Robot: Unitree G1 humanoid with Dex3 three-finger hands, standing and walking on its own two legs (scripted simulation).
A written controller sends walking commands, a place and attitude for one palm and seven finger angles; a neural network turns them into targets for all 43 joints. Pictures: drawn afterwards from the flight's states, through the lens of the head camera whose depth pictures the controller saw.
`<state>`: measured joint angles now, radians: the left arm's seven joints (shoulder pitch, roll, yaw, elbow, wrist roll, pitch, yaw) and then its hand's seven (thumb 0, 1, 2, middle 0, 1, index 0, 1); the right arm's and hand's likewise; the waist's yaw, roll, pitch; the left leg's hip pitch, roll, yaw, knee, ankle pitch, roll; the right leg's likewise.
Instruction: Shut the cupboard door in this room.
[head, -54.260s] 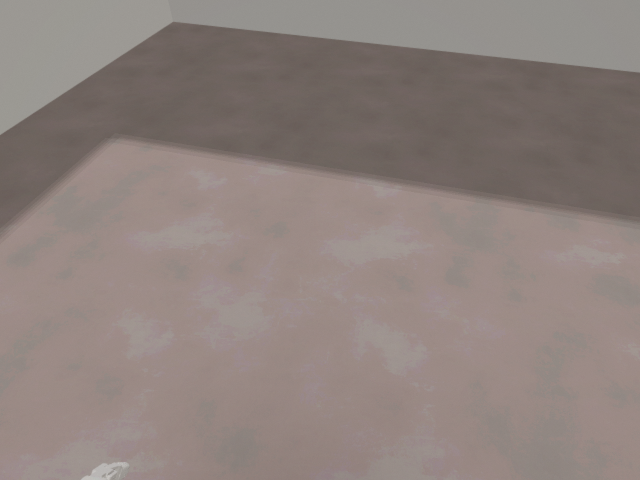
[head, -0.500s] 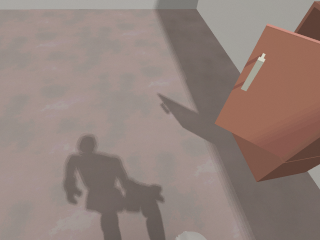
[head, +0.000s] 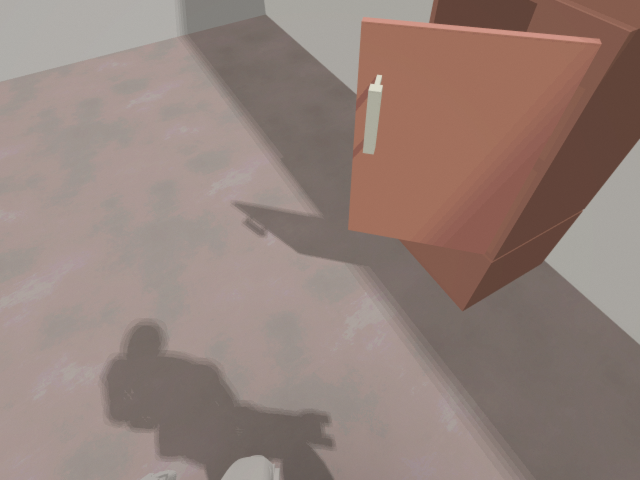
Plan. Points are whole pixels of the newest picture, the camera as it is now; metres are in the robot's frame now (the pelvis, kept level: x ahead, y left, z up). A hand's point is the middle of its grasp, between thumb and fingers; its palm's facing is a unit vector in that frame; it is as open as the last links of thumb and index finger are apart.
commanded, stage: turn to face it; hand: left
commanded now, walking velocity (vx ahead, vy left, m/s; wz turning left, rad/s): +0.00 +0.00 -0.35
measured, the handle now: (373, 115) +0.78 -0.08 -0.01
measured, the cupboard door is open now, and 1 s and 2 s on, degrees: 46 46 46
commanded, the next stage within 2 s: take the last steps up to it in 0.26 s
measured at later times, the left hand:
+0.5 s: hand out of the picture +0.13 +0.23 -0.17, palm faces -0.17 -0.96 -0.20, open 7.4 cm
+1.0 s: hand (247, 468) +0.16 +0.13 -0.20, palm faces -0.21 -0.97 -0.12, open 7.4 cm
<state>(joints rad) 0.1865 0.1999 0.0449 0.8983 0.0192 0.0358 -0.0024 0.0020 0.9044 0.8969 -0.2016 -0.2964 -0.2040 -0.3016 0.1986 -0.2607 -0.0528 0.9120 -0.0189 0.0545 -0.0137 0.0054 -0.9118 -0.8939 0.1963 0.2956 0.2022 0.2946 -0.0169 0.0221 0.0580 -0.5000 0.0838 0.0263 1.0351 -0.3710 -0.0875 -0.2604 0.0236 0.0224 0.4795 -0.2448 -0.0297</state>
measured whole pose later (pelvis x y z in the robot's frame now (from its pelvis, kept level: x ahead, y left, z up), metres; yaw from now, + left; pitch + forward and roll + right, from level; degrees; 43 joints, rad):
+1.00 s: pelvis +0.15 -0.04 -0.02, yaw -14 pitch +0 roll -2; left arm 0.34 0.16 0.04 1.11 0.02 -0.02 0.00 0.00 0.91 0.90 -0.20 -0.30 -0.20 -0.30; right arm 0.20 -0.19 -0.04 0.98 -0.03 -0.03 0.00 0.00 -0.91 -0.89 0.20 0.30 0.20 0.29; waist -0.01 -0.03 0.04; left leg -0.43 0.08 0.13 0.63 -0.21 0.00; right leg 0.01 0.04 -0.07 0.45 -0.45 -0.03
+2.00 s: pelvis +0.27 -0.07 +0.00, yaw -15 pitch -1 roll -1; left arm 0.22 0.24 0.07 1.01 0.02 0.09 0.03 0.00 0.91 0.90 -0.20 -0.30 -0.20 -0.30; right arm 0.18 -0.16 -0.01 0.96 -0.03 0.03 -0.03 0.00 -0.91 -0.89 0.20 0.30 0.20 0.29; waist 0.04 -0.07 0.05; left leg -0.23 0.00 0.04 0.53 -0.29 0.05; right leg -0.43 -0.01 0.04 0.90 -0.42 0.02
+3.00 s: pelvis +0.22 -0.05 +0.00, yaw -16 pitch -1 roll -1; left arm 0.36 0.09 -0.02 1.13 0.02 -0.03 0.06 0.00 0.91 0.90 -0.20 -0.30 -0.20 -0.30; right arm 0.29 -0.13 0.00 1.11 -0.02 -0.01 -0.03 0.01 -0.92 -0.89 0.20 0.30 0.20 0.29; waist -0.01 0.01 0.05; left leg -0.28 0.00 0.06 0.47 -0.17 0.05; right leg -0.14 0.02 -0.01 0.43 -0.27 -0.01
